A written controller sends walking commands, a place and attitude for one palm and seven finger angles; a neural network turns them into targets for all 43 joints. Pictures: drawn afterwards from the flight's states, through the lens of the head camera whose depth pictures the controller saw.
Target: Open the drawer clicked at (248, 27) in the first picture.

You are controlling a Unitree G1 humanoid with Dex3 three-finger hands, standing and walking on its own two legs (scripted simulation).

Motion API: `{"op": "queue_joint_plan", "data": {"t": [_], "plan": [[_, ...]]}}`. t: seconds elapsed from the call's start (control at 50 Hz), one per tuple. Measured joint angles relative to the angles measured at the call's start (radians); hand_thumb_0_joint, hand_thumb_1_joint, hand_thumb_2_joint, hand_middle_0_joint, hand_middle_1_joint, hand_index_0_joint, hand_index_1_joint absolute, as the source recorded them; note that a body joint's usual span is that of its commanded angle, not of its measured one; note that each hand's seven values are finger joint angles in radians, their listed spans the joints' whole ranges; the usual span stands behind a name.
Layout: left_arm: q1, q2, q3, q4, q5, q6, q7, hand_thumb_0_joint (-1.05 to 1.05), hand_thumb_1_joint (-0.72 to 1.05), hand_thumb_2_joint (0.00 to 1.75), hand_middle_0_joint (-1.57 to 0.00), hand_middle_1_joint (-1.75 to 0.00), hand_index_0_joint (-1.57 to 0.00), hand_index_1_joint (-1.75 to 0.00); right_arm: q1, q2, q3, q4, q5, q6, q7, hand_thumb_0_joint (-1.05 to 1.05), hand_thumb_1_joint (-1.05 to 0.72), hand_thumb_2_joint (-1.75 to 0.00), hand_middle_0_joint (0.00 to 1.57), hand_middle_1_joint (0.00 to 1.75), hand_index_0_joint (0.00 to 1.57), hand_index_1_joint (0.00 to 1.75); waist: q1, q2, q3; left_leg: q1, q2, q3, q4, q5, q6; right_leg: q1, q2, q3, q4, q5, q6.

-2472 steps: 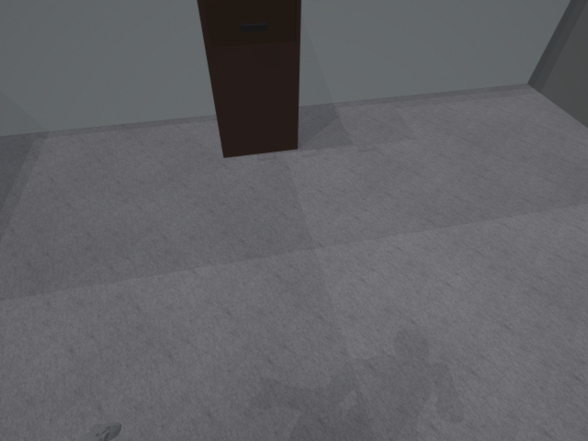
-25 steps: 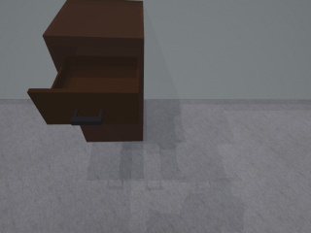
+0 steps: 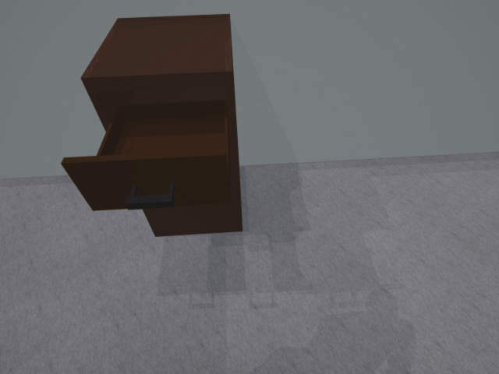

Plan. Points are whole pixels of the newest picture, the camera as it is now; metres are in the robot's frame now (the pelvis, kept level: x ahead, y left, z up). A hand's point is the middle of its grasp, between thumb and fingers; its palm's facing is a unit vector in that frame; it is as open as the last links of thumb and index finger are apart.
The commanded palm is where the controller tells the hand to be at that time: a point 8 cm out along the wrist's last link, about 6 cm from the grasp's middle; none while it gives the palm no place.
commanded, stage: let the arm hang, fingers relaxed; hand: left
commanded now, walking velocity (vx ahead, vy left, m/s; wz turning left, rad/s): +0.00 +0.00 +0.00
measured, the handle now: (151, 194) +0.52 +0.28 -0.09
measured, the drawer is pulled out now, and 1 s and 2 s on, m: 0.29 0.29 0.29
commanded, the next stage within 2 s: look to check the result in 0.30 s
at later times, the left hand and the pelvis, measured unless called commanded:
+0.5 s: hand out of the picture +0.00 +0.17 -0.17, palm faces +0.05 -0.98 -0.19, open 7.3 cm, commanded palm none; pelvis +0.01 +0.00 +0.00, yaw +0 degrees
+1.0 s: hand out of the picture +0.02 +0.16 -0.17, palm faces +0.03 -0.98 -0.20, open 7.3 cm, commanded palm none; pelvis +0.01 -0.01 +0.00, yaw +0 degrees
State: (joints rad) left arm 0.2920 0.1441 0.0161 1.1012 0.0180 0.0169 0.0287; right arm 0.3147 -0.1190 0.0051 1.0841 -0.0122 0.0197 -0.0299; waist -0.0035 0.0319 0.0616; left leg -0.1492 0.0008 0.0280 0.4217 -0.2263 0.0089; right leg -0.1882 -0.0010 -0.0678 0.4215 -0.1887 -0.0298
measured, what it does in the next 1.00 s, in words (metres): stands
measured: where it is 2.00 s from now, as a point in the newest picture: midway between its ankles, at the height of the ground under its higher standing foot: outside the picture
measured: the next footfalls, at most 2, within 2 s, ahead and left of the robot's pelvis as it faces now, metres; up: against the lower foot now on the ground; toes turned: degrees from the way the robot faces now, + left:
none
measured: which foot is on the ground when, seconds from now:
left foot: down 0.00-1.00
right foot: down 0.00-1.00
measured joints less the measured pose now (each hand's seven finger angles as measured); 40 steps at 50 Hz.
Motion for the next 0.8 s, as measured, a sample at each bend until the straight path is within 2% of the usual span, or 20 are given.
{"op": "queue_joint_plan", "data": {"t": [0.12, 0.38, 0.8], "plan": [[-0.007, -0.022, 0.001, 0.004, 0.002, -0.003, 0.001, 0.01, 0.91, 0.9, -0.2, -0.3, -0.2, -0.29, 0.013, 0.009, -0.005, 0.012, -0.002, -0.004, -0.003, 0.01, -0.91, -0.9, 0.2, 0.3, 0.19, 0.3, -0.003, -0.014, -0.008, -0.006, 0.002, 0.003, 0.001, 0.0, -0.001, -0.009, 0.002, 0.003, 0.004, 0.0, -0.001], [0.003, -0.019, 0.009, 0.018, -0.001, -0.01, 0.003, 0.01, 0.91, 0.9, -0.2, -0.3, -0.2, -0.29, 0.038, 0.008, -0.012, 0.027, 0.0, -0.008, -0.011, 0.01, -0.91, -0.9, 0.19, 0.3, 0.19, 0.3, -0.005, -0.024, -0.003, -0.005, 0.004, 0.001, 0.0, -0.006, -0.003, -0.007, 0.004, 0.001, 0.001, -0.006, -0.003], [-0.012, -0.012, 0.008, 0.02, -0.001, -0.017, 0.005, 0.01, 0.91, 0.9, -0.2, -0.3, -0.2, -0.29, -0.012, 0.001, -0.015, 0.021, 0.002, -0.013, -0.01, 0.01, -0.91, -0.9, 0.19, 0.3, 0.19, 0.3, -0.003, -0.016, -0.003, 0.018, 0.006, 0.001, -0.021, -0.006, -0.008, 0.013, 0.007, 0.001, -0.012, -0.01, -0.005]]}}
